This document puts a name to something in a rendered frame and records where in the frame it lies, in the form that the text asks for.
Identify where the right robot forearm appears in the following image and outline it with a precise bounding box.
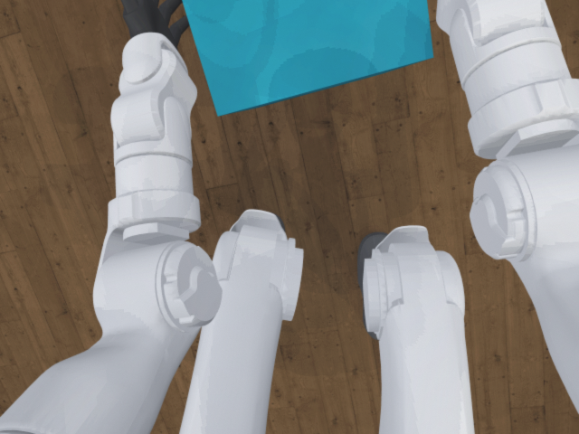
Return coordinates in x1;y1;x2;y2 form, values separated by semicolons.
436;0;579;159

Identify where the right robot shin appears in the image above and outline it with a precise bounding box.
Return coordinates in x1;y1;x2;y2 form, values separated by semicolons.
374;225;465;334

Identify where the carton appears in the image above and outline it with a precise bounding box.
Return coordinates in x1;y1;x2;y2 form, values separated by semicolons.
182;0;433;117

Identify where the robot left upper arm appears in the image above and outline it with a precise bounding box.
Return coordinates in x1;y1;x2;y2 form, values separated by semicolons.
0;241;223;434

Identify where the robot left thigh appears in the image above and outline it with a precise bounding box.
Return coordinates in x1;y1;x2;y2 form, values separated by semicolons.
179;225;303;434

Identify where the robot right upper arm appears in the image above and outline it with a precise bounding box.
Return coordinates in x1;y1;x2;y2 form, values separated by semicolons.
470;144;579;414

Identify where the left robot forearm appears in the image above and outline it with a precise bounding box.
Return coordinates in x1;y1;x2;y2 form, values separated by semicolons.
93;33;201;305

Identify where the robot left hand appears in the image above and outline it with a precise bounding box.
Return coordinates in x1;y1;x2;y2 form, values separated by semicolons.
121;0;190;51

